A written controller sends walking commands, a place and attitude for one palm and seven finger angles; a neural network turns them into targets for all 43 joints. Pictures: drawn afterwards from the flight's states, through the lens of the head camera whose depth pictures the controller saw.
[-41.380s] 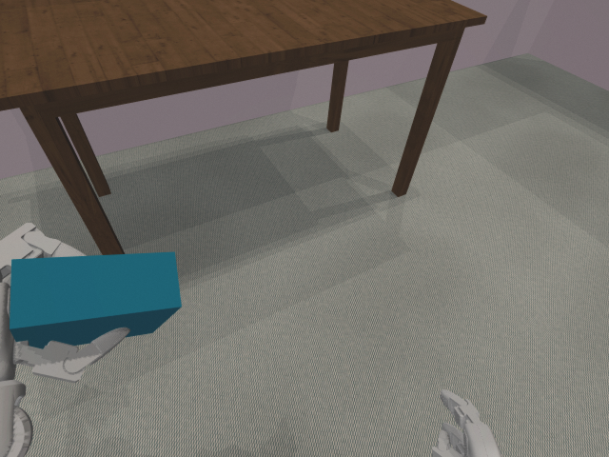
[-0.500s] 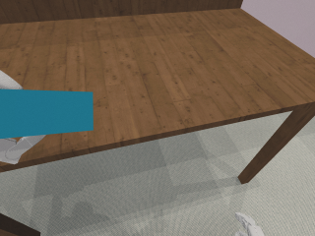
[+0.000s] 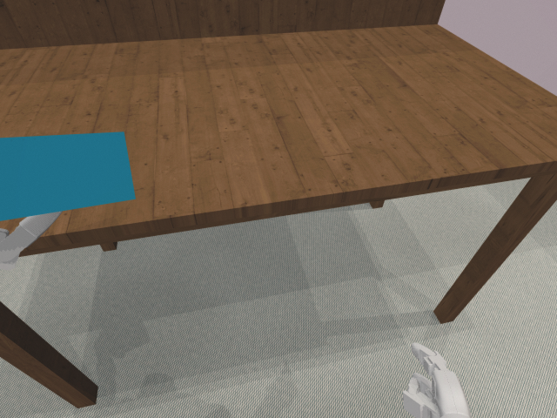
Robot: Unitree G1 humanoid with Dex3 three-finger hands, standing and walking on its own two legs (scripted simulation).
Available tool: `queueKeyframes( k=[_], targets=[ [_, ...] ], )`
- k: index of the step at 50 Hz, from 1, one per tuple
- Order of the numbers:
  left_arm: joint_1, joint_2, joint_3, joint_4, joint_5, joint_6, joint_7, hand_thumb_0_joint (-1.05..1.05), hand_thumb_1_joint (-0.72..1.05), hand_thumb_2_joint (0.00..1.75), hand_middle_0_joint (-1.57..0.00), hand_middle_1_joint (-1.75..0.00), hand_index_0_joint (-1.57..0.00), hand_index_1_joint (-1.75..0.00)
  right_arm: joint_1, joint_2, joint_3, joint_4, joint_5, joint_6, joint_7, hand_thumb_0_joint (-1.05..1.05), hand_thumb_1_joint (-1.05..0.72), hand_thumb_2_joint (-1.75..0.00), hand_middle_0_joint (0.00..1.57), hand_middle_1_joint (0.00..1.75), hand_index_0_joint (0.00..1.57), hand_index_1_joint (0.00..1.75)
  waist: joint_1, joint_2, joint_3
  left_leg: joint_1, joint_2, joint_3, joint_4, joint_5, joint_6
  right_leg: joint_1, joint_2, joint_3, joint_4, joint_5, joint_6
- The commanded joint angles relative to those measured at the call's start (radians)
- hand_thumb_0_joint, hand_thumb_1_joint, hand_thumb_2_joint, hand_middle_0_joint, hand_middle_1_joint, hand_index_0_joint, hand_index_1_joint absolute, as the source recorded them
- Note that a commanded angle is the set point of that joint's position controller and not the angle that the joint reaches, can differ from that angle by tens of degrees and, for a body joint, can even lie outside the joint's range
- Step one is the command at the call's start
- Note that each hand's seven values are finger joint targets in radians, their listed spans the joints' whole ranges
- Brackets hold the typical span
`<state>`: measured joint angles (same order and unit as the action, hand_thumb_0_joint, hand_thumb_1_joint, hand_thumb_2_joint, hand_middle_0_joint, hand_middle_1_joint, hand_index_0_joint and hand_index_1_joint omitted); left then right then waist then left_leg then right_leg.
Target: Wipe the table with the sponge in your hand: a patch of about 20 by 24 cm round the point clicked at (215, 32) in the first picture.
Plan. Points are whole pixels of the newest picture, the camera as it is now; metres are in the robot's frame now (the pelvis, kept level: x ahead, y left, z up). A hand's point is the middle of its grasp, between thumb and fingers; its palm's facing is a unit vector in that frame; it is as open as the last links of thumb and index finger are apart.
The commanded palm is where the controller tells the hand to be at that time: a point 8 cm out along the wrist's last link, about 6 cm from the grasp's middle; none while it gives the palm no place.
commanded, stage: step back with the hand held close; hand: left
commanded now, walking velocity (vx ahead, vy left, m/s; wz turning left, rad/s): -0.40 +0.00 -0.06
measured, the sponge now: (62, 171) +0.24 +0.22 +0.29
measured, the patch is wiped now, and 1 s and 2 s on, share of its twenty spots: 0.95 0.95 0.95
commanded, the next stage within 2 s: stop stepping back and stand still in 0.44 s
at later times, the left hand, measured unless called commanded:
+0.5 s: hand out of the picture +0.08 +0.23 +0.32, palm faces +0.54 -0.82 -0.19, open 9.5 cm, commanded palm +0.02 +0.27 +0.31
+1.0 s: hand out of the picture -0.03 +0.23 +0.31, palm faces +0.57 -0.80 -0.18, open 9.5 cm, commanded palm -0.08 +0.27 +0.31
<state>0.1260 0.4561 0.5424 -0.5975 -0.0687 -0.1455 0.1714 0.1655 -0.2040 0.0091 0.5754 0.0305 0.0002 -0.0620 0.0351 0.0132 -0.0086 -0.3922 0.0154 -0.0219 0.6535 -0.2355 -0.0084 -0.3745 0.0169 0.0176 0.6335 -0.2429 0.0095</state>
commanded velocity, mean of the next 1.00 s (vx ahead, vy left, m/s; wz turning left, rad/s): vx -0.09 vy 0.00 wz -0.05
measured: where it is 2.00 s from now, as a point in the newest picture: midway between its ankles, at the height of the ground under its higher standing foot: outside the picture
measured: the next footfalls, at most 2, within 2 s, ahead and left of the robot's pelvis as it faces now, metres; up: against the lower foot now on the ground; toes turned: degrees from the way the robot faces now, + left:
left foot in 0.20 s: +0.02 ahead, +0.13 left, +0.00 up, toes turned +5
right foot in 0.48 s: -0.19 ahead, -0.10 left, +0.00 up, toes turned -1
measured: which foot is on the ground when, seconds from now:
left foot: down 0.00-0.04, up 0.06-0.18, down 0.20-0.48, up 0.50-0.70, down 0.72-1.00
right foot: down 0.00-0.20, up 0.22-0.46, down 0.48-1.00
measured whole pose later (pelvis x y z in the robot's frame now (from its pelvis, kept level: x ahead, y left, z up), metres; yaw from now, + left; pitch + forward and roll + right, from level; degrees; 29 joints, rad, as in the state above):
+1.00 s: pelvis -0.24 -0.01 +0.00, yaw +1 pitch -2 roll -1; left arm 0.12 0.38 0.46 -0.58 -0.04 -0.13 0.18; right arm 0.27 -0.20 0.02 0.68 0.01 -0.07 -0.04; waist 0.00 0.01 -0.06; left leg -0.39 0.06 -0.03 0.79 -0.45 0.01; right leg -0.31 0.04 -0.03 0.60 -0.26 -0.04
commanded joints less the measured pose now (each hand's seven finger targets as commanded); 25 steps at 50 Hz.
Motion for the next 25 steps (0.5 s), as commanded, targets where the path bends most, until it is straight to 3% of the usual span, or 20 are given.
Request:
queueKeyframes(
  k=[1,2,3,4,6,7,8,9,10,11,12,13,14,16,18,20,22,23,24,25],
  targets=[
    [-0.250,0.163,-0.038,-0.167,0.012,-0.016,-0.008,0.00,0.10,1.30,-1.20,-1.60,-1.20,-1.60,-0.113,-0.148,-0.051,-0.156,0.009,-0.051,0.003,0.00,-0.90,-0.90,0.20,0.30,0.20,0.30,-0.048,-0.121,-0.067,-0.082,0.035,-0.045,0.059,-0.263,0.023,-0.006,-0.221,0.291,-0.308,-0.048,-0.088],
    [-0.248,0.153,-0.063,-0.166,0.011,-0.008,-0.006,0.00,0.10,1.30,-1.20,-1.60,-1.20,-1.60,-0.118,-0.128,-0.036,-0.127,0.005,-0.040,0.007,0.00,-0.90,-0.90,0.20,0.30,0.20,0.30,-0.047,-0.189,-0.054,0.005,0.008,-0.005,0.210,-0.259,0.010,-0.152,-0.310,0.345,-0.410,-0.229,-0.119],
    [-0.227,0.158,-0.070,-0.191,0.016,-0.004,-0.006,0.00,0.10,1.30,-1.20,-1.60,-1.20,-1.60,-0.126,-0.120,-0.039,-0.107,0.008,-0.027,0.014,0.00,-0.90,-0.90,0.20,0.30,0.20,0.30,-0.040,-0.213,-0.053,0.073,0.006,0.017,0.378,-0.250,0.004,-0.252,-0.355,0.335,-0.467,-0.323,-0.145],
    [-0.222,0.162,-0.076,-0.237,0.020,-0.001,-0.014,0.00,0.10,1.30,-1.20,-1.60,-1.20,-1.60,-0.143,-0.113,-0.031,-0.113,0.004,-0.017,0.021,0.00,-0.90,-0.90,0.20,0.30,0.20,0.30,-0.042,-0.198,-0.046,0.088,0.017,0.020,0.444,-0.244,0.007,-0.285,-0.354,0.288,-0.457,-0.295,-0.151],
    [-0.199,0.247,0.023,-0.327,0.013,-0.019,-0.017,0.00,0.10,1.30,-1.20,-1.60,-1.20,-1.60,-0.155,-0.110,-0.017,-0.153,-0.004,-0.008,0.020,0.00,-0.90,-0.90,0.20,0.30,0.20,0.30,-0.039,-0.137,-0.073,0.063,0.045,0.021,0.222,-0.209,0.018,-0.169,-0.301,0.169,-0.327,-0.089,-0.134],
    [-0.135,0.230,0.032,-0.296,0.004,-0.018,-0.016,0.00,0.10,1.30,-1.20,-1.60,-1.20,-1.60,-0.135,-0.109,-0.014,-0.155,-0.005,-0.001,0.012,0.00,-0.90,-0.90,0.20,0.30,0.20,0.30,-0.043,-0.113,-0.079,0.082,0.049,0.016,0.055,-0.187,0.022,-0.146,-0.265,0.130,-0.259,-0.039,-0.112],
    [-0.110,0.239,0.054,-0.318,-0.001,-0.021,-0.012,0.00,0.10,1.30,-1.20,-1.60,-1.20,-1.60,-0.126,-0.130,-0.022,-0.159,-0.010,0.009,0.006,0.00,-0.90,-0.90,0.20,0.30,0.20,0.30,-0.047,-0.013,-0.073,0.080,0.084,-0.057,-0.141,-0.239,0.049,-0.171,-0.197,0.104,-0.155,-0.095,-0.076],
    [-0.118,0.215,0.054,-0.357,-0.008,-0.036,-0.006,0.00,0.10,1.30,-1.20,-1.60,-1.20,-1.60,-0.125,-0.162,-0.034,-0.172,-0.017,0.005,-0.003,0.00,-0.90,-0.90,0.20,0.30,0.20,0.30,-0.046,0.225,-0.083,-0.001,0.225,-0.248,-0.318,-0.333,0.111,-0.149,-0.070,0.031,0.072,-0.137,-0.031],
    [-0.157,0.203,0.064,-0.381,-0.002,-0.046,0.010,0.00,0.10,1.30,-1.20,-1.60,-1.20,-1.60,-0.126,-0.153,-0.039,-0.186,-0.029,-0.013,-0.007,0.00,-0.90,-0.90,0.20,0.30,0.20,0.30,-0.055,0.410,-0.101,-0.146,0.383,-0.372,-0.450,-0.300,0.168,-0.061,0.038,-0.018,0.394,-0.225,0.001],
    [-0.178,0.225,0.082,-0.372,-0.006,-0.055,0.019,0.00,0.10,1.30,-1.20,-1.60,-1.20,-1.60,-0.112,-0.126,-0.046,-0.180,-0.031,-0.033,-0.009,0.00,-0.90,-0.90,0.20,0.30,0.20,0.30,-0.061,0.361,-0.102,-0.114,0.422,-0.378,-0.434,-0.129,0.186,-0.124,0.029,0.045,0.598,-0.246,-0.001],
    [-0.183,0.216,0.090,-0.337,-0.016,-0.056,0.018,0.00,0.10,1.30,-1.20,-1.60,-1.20,-1.60,-0.071,-0.104,-0.055,-0.136,-0.021,-0.044,0.006,0.00,-0.90,-0.90,0.20,0.30,0.20,0.30,-0.063,0.230,-0.194,-0.041,0.384,-0.282,-0.382,-0.081,0.159,-0.117,0.031,0.072,0.662,-0.236,-0.004],
    [-0.183,0.221,0.102,-0.336,-0.016,-0.044,0.017,0.00,0.10,1.30,-1.20,-1.60,-1.20,-1.60,-0.057,-0.125,-0.071,-0.137,-0.018,-0.055,0.012,0.00,-0.90,-0.90,0.20,0.30,0.20,0.30,-0.064,0.198,-0.204,0.022,0.344,-0.224,-0.319,0.055,0.153,-0.147,0.043,0.054,0.645,-0.252,0.005],
    [-0.172,0.216,0.110,-0.310,-0.020,-0.029,0.017,0.00,0.10,1.30,-1.20,-1.60,-1.20,-1.60,-0.058,-0.128,-0.079,-0.125,-0.011,-0.068,0.015,0.00,-0.90,-0.90,0.20,0.30,0.20,0.30,-0.057,0.184,-0.203,0.092,0.307,-0.158,-0.281,0.171,0.148,-0.163,0.043,0.034,0.607,-0.239,0.019],
    [-0.197,0.180,0.072,-0.308,-0.021,-0.021,0.014,0.00,0.10,1.30,-1.20,-1.60,-1.20,-1.60,-0.074,-0.122,-0.079,-0.110,0.002,-0.088,0.023,0.00,-0.90,-0.90,0.20,0.30,0.20,0.30,-0.046,0.223,-0.219,0.197,0.267,-0.080,-0.249,0.268,0.115,-0.127,0.030,-0.008,0.429,-0.234,0.024],
    [-0.200,0.142,0.013,-0.286,-0.026,-0.009,0.009,0.00,0.10,1.30,-1.20,-1.60,-1.20,-1.60,-0.080,-0.130,-0.064,-0.107,0.007,-0.099,0.033,0.00,-0.90,-0.90,0.20,0.30,0.20,0.30,-0.051,0.266,-0.205,0.198,0.261,-0.094,-0.285,0.173,0.085,-0.046,0.026,-0.022,0.233,-0.242,0.013],
    [-0.242,0.136,-0.021,-0.268,-0.028,0.002,0.006,0.00,0.10,1.30,-1.20,-1.60,-1.20,-1.60,-0.090,-0.143,-0.052,-0.111,0.000,-0.107,0.032,0.00,-0.90,-0.90,0.20,0.30,0.20,0.30,-0.054,0.280,-0.157,0.082,0.252,-0.108,-0.361,-0.036,0.067,0.085,0.036,-0.037,0.072,-0.224,-0.003],
    [-0.229,0.143,-0.031,-0.252,-0.021,-0.001,-0.006,0.00,0.10,1.30,-1.20,-1.60,-1.20,-1.60,-0.093,-0.150,-0.049,-0.114,-0.004,-0.106,0.028,0.00,-0.90,-0.90,0.20,0.30,0.20,0.30,-0.046,0.220,-0.135,0.015,0.219,-0.089,-0.330,-0.151,0.037,0.183,0.029,-0.051,-0.131,-0.101,-0.022],
    [-0.219,0.174,-0.014,-0.251,-0.017,-0.009,-0.011,0.00,0.10,1.30,-1.20,-1.60,-1.20,-1.60,-0.094,-0.145,-0.050,-0.118,-0.006,-0.100,0.029,0.00,-0.90,-0.90,0.20,0.30,0.20,0.30,-0.040,0.098,-0.128,0.022,0.174,-0.055,-0.204,-0.179,0.007,0.148,-0.038,0.008,-0.287,-0.029,-0.054],
    [-0.195,0.207,0.000,-0.250,-0.011,-0.017,-0.013,0.00,0.10,1.30,-1.20,-1.60,-1.20,-1.60,-0.100,-0.117,-0.046,-0.130,-0.004,-0.088,0.030,0.00,-0.90,-0.90,0.20,0.30,0.20,0.30,-0.041,-0.128,-0.111,-0.036,0.091,0.022,0.019,-0.197,-0.035,0.095,-0.205,0.225,-0.376,0.014,-0.123],
    [-0.190,0.256,0.030,-0.254,-0.010,-0.030,-0.010,0.00,0.10,1.30,-1.20,-1.60,-1.20,-1.60,-0.137,-0.103,-0.037,-0.124,0.004,-0.083,0.026,0.00,-0.90,-0.90,0.20,0.30,0.20,0.30,-0.015,-0.289,-0.083,-0.068,0.016,0.049,0.327,-0.222,-0.057,-0.028,-0.377,0.427,-0.445,0.143,-0.179]
  ],
)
